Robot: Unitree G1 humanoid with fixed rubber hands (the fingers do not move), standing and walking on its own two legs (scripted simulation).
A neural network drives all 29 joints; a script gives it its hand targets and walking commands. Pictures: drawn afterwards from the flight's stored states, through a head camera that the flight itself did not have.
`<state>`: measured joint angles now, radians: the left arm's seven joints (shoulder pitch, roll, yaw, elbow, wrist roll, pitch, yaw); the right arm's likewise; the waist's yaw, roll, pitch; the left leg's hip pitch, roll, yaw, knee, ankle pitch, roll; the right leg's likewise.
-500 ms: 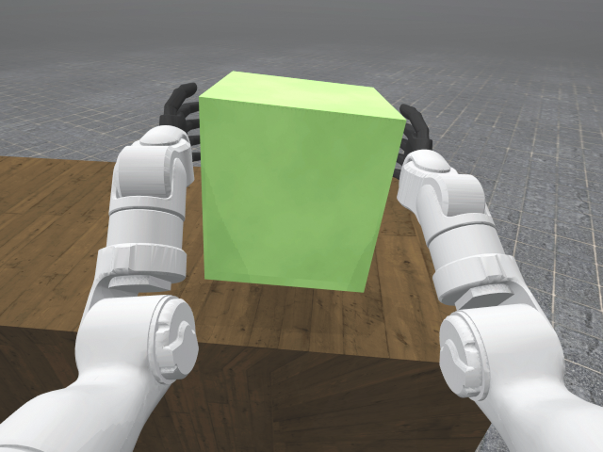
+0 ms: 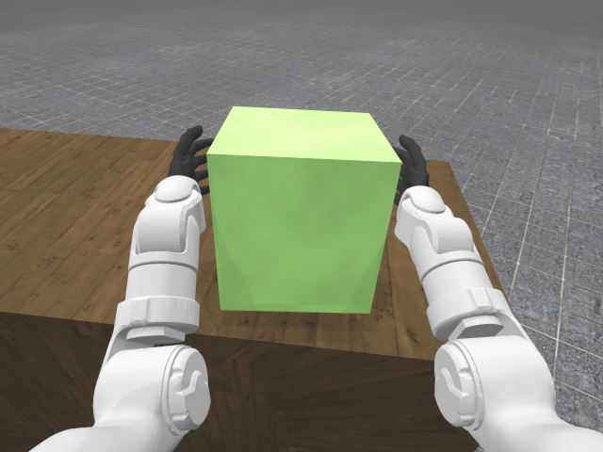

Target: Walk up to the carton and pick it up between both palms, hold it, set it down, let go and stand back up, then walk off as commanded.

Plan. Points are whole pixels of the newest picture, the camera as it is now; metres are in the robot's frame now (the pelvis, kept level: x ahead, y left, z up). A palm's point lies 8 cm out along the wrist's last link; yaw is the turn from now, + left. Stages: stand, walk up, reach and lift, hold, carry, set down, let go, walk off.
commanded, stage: set down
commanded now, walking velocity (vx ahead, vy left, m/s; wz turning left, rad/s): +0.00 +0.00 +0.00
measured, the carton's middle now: (299, 206) +0.42 +0.00 +0.17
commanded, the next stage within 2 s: none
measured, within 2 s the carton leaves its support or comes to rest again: neither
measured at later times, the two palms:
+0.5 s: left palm (185, 197) +0.39 +0.15 +0.21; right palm (404, 203) +0.40 -0.15 +0.19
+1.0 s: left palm (192, 211) +0.39 +0.14 +0.19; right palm (404, 210) +0.41 -0.15 +0.17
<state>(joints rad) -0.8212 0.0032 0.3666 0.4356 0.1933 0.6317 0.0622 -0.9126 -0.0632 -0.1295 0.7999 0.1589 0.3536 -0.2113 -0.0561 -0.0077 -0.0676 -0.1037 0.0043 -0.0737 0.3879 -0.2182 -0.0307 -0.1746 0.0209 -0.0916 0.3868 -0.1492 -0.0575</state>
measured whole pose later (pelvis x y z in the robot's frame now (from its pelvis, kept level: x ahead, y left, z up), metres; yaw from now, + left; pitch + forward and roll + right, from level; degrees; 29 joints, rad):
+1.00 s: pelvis +0.00 +0.00 +0.00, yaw +0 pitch -3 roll +0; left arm -0.76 -0.06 0.35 0.43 0.19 0.59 0.12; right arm -0.89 -0.09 -0.13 0.87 0.09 0.30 -0.13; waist -0.03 0.01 -0.03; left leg -0.10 0.00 -0.07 0.39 -0.23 -0.03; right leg -0.17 0.02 -0.09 0.39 -0.16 -0.06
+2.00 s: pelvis +0.00 +0.00 +0.00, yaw +0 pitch -3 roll +0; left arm -0.70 -0.07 0.38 0.48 0.19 0.41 0.05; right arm -0.85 -0.03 -0.35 0.91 -0.12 0.10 0.01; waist 0.00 0.00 -0.01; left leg -0.10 0.00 -0.07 0.39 -0.22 -0.03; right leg -0.17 0.02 -0.09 0.39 -0.16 -0.05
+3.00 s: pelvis +0.00 +0.00 +0.00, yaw +0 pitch -4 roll +1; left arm -0.64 -0.13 0.48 0.48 0.26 0.28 -0.01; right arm -0.76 0.09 -0.49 0.76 -0.28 0.05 0.07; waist 0.00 -0.01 0.02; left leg -0.09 0.00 -0.07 0.36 -0.21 -0.03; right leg -0.17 0.02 -0.09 0.39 -0.16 -0.06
